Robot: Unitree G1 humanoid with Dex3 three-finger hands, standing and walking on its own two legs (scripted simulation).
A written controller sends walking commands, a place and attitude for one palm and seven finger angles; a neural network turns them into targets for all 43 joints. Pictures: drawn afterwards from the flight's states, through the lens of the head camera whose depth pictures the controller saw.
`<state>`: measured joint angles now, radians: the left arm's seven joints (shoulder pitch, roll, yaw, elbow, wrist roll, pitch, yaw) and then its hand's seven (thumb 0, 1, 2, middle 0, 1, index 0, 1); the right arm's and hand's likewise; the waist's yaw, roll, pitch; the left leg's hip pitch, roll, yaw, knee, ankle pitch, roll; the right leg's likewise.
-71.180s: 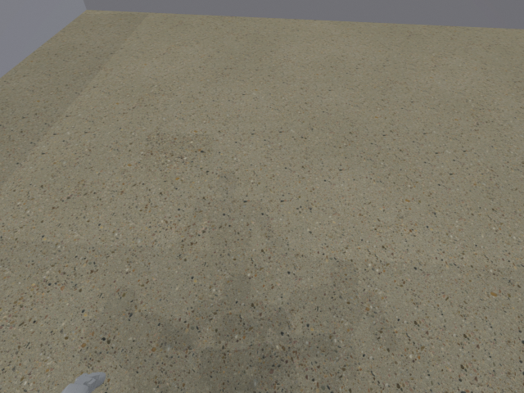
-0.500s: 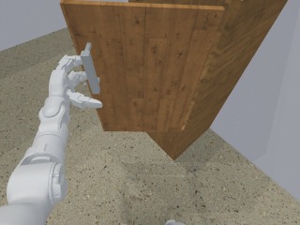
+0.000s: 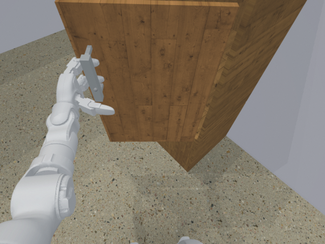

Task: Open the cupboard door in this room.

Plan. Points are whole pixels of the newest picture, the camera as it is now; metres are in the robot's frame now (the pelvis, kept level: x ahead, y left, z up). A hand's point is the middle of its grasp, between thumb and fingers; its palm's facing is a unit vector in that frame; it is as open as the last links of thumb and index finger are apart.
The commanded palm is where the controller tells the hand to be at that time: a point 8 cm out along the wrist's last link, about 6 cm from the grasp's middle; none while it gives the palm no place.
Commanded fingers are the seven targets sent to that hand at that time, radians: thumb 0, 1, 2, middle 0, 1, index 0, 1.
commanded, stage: slide the fingers in behind the handle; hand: left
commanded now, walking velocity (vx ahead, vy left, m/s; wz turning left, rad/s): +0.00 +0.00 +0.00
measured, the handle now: (94, 75) +0.53 +0.16 +0.10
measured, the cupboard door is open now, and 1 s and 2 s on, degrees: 49 49 87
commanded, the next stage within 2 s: close the thumb around the handle in 0.10 s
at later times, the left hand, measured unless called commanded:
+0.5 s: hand (99, 90) +0.47 +0.14 +0.10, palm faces +0.01 -1.00 -0.01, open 11.4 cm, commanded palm +0.44 +0.19 +0.10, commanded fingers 0.00 0.40 0.68 -0.36 -1.30 -0.36 -1.30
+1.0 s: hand (99, 90) +0.47 +0.14 +0.10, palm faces -0.02 -1.00 +0.00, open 5.8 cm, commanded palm +0.44 +0.19 +0.10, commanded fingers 0.00 0.90 0.90 -0.40 -1.35 -0.40 -1.35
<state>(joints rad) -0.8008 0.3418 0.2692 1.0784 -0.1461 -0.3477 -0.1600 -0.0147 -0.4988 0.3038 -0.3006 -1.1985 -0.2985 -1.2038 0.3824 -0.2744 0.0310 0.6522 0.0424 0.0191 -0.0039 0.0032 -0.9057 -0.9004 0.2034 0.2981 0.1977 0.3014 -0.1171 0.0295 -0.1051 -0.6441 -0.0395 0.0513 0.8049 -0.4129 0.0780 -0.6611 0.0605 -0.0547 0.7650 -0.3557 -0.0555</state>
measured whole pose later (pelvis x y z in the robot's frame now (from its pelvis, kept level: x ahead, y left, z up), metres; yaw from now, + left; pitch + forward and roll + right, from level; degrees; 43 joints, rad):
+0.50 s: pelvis +0.00 -0.01 +0.00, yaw +0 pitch +14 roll -1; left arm -0.77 0.32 0.25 1.05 -0.14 -0.34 -0.13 -0.01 -0.11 0.47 -0.31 -1.24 -0.32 -1.25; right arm 0.37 -0.27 0.03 0.64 0.04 0.02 0.00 0.00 -0.91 -0.90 0.20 0.30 0.20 0.30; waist -0.10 0.03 -0.11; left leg -0.62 -0.04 0.05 0.79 -0.41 0.07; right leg -0.65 0.06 -0.06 0.76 -0.36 -0.07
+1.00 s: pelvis +0.00 -0.01 +0.00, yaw -1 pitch +14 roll -1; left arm -0.78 0.36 0.30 1.06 -0.14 -0.33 -0.19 0.01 0.72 0.82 -0.35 -1.32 -0.36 -1.34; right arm 0.39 -0.28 0.04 0.63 0.05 0.02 -0.01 0.00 -0.91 -0.90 0.20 0.30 0.20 0.30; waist -0.12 0.02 -0.10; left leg -0.63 -0.03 0.06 0.79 -0.40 0.06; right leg -0.65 0.08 -0.05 0.75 -0.34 -0.07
